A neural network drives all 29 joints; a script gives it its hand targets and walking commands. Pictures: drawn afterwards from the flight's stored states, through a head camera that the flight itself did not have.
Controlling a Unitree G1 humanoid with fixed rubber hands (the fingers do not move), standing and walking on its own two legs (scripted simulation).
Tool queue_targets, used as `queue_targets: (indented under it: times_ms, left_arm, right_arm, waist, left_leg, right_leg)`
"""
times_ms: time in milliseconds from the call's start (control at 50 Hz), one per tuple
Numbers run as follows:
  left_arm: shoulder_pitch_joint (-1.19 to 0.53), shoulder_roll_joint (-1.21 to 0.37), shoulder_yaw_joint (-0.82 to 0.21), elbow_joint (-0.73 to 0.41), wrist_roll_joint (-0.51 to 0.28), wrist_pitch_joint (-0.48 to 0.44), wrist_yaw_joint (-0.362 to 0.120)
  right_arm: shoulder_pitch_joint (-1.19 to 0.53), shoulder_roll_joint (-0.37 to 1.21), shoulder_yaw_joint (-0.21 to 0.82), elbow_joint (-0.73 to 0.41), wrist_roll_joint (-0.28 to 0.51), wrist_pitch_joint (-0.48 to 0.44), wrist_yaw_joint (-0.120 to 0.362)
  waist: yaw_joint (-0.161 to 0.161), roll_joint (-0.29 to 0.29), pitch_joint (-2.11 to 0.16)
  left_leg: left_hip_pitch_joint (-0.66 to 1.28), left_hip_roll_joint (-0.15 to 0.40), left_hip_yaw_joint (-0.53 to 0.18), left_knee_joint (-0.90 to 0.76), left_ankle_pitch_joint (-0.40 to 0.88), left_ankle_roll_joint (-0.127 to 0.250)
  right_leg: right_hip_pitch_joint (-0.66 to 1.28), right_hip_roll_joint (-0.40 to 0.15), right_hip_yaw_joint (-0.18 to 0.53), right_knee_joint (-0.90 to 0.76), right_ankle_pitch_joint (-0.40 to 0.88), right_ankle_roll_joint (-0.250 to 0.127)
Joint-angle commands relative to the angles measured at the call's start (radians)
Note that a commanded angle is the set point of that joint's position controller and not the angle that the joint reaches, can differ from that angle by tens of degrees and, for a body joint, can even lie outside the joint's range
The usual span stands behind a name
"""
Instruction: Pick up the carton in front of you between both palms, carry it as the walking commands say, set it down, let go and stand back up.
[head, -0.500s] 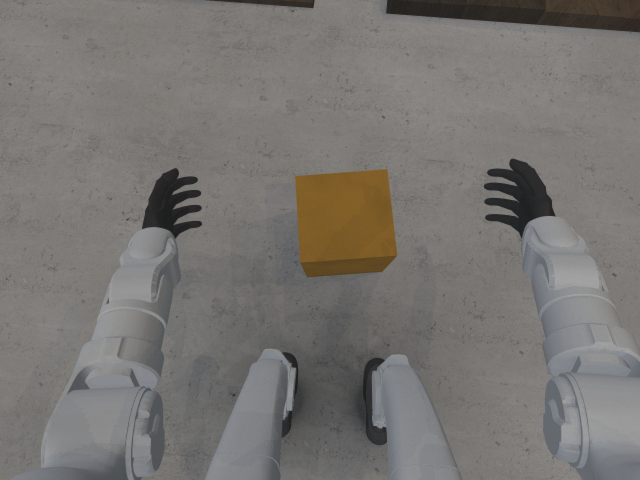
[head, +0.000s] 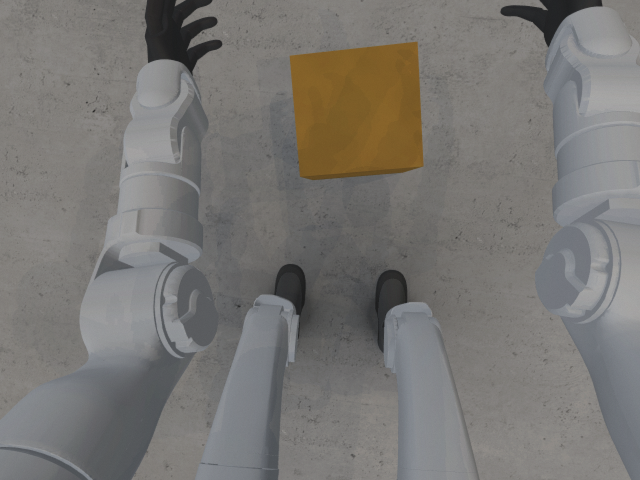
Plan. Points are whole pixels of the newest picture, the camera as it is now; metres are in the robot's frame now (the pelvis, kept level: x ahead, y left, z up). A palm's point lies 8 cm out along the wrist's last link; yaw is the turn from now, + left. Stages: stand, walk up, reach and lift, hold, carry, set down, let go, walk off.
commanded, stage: reach and lift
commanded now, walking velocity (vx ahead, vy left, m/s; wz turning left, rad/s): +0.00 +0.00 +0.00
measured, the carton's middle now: (355, 123) +0.52 -0.01 -0.53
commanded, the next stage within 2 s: none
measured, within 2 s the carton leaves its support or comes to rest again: leaves its support in 1.68 s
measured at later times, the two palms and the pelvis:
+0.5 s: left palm (234, 120) +0.50 +0.19 -0.36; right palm (477, 99) +0.53 -0.19 -0.37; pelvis -0.04 +0.00 -0.21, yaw +2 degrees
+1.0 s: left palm (252, 124) +0.51 +0.18 -0.46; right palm (448, 109) +0.54 -0.17 -0.46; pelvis -0.04 +0.00 -0.28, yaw +2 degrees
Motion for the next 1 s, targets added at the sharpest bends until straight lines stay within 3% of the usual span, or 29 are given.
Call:
queue_targets:
  times_ms: [0, 100, 160, 300, 340, 360, 380, 440, 500, 580, 660, 700, 740, 880, 980]
  left_arm:
    - [-0.108, 0.069, 0.017, -0.083, 0.021, -0.063, -0.007]
    - [-0.088, 0.060, 0.022, -0.034, 0.024, -0.100, -0.001]
    - [-0.099, 0.072, -0.005, -0.012, -0.005, -0.108, 0.005]
    - [-0.226, 0.173, -0.153, -0.024, -0.163, -0.096, 0.055]
    - [-0.274, 0.205, -0.188, -0.027, -0.209, -0.085, 0.067]
    - [-0.305, 0.227, -0.192, -0.013, -0.226, -0.081, 0.072]
    - [-0.313, 0.218, -0.205, -0.008, -0.237, -0.073, 0.075]
    - [-0.388, 0.258, -0.231, -0.019, -0.269, -0.055, 0.084]
    - [-0.467, 0.269, -0.232, 0.058, -0.276, -0.037, 0.083]
    - [-0.540, 0.278, -0.224, 0.157, -0.262, -0.043, 0.067]
    - [-0.593, 0.290, -0.226, 0.229, -0.250, -0.064, 0.052]
    - [-0.627, 0.303, -0.237, 0.232, -0.253, -0.079, 0.051]
    - [-0.653, 0.312, -0.245, 0.223, -0.255, -0.092, 0.055]
    - [-0.606, 0.316, -0.294, 0.217, -0.302, -0.126, 0.057]
    - [-0.554, 0.283, -0.324, 0.222, -0.329, -0.122, 0.068]
  right_arm:
    - [-0.161, -0.038, -0.032, -0.102, -0.020, -0.051, -0.012]
    - [-0.098, -0.028, -0.032, -0.077, -0.016, -0.085, -0.037]
    - [-0.101, -0.052, -0.008, -0.077, 0.010, -0.096, -0.056]
    - [-0.246, -0.175, 0.156, -0.095, 0.179, -0.096, -0.103]
    - [-0.298, -0.203, 0.197, -0.100, 0.226, -0.085, -0.109]
    - [-0.320, -0.216, 0.223, -0.094, 0.255, -0.081, -0.112]
    - [-0.356, -0.221, 0.241, -0.089, 0.265, -0.074, -0.113]
    - [-0.420, -0.247, 0.263, -0.089, 0.294, -0.052, -0.114]
    - [-0.488, -0.261, 0.280, -0.014, 0.306, -0.038, -0.113]
    - [-0.536, -0.262, 0.288, 0.088, 0.302, -0.042, -0.104]
    - [-0.576, -0.276, 0.292, 0.146, 0.298, -0.062, -0.100]
    - [-0.609, -0.288, 0.289, 0.127, 0.305, -0.076, -0.102]
    - [-0.628, -0.301, 0.294, 0.110, 0.323, -0.090, -0.105]
    - [-0.571, -0.251, 0.351, 0.090, 0.373, -0.116, -0.128]
    - [-0.515, -0.244, 0.341, 0.102, 0.368, -0.114, -0.139]
  waist:
    - [0.013, -0.110, -1.077]
    - [-0.002, -0.059, -1.001]
    - [-0.013, -0.046, -1.017]
    - [-0.017, -0.051, -1.239]
    - [-0.015, -0.064, -1.282]
    - [-0.005, -0.077, -1.279]
    - [0.008, -0.077, -1.253]
    - [-0.004, -0.112, -1.269]
    - [0.002, -0.105, -1.107]
    - [-0.005, -0.087, -0.936]
    - [-0.010, -0.063, -0.840]
    - [-0.020, -0.051, -0.838]
    - [-0.009, -0.024, -0.848]
    - [-0.001, -0.053, -0.948]
    - [-0.024, -0.036, -0.968]
  left_leg:
    - [0.250, -0.082, 0.087, 0.048, 0.480, -0.020]
    - [0.156, -0.076, 0.073, 0.210, 0.408, -0.040]
    - [0.115, -0.074, 0.066, 0.324, 0.424, -0.046]
    - [0.137, -0.073, 0.082, 0.593, 0.399, -0.046]
    - [0.129, -0.072, 0.093, 0.649, 0.350, -0.042]
    - [0.151, -0.067, 0.099, 0.669, 0.282, -0.035]
    - [0.075, -0.065, 0.108, 0.686, 0.254, -0.040]
    - [0.019, -0.061, 0.118, 0.738, 0.175, -0.032]
    - [-0.026, -0.047, 0.117, 0.778, 0.039, -0.029]
    - [-0.100, -0.035, 0.116, 0.838, -0.051, -0.026]
    - [-0.115, -0.031, 0.106, 0.902, -0.042, -0.029]
    - [-0.083, -0.028, 0.097, 0.929, -0.016, -0.025]
    - [-0.066, -0.032, 0.099, 0.956, 0.040, -0.028]
    - [-0.030, -0.040, 0.100, 1.024, 0.216, -0.013]
    - [-0.006, -0.051, 0.097, 1.018, 0.214, -0.016]
  right_leg:
    - [0.734, 0.031, -0.012, 0.082, 0.745, 0.026]
    - [0.383, 0.043, -0.029, 0.199, 0.534, 0.035]
    - [0.263, 0.047, -0.033, 0.300, 0.501, 0.035]
    - [0.191, 0.037, -0.058, 0.562, 0.436, 0.042]
    - [0.198, 0.034, -0.067, 0.620, 0.388, 0.042]
    - [0.146, 0.031, -0.072, 0.618, 0.262, 0.044]
    - [0.182, 0.026, -0.064, 0.654, 0.272, 0.040]
    - [0.240, 0.018, -0.072, 0.722, 0.246, 0.041]
    - [0.103, 0.000, -0.068, 0.741, 0.060, 0.036]
    - [0.018, -0.015, -0.055, 0.787, -0.033, 0.028]
    - [-0.035, -0.018, -0.047, 0.844, -0.036, 0.028]
    - [-0.065, -0.016, -0.048, 0.869, -0.017, 0.032]
    - [-0.061, -0.014, -0.042, 0.897, 0.025, 0.029]
    - [0.054, -0.002, -0.042, 0.973, 0.240, 0.032]
    - [0.023, 0.001, -0.062, 0.970, 0.220, 0.030]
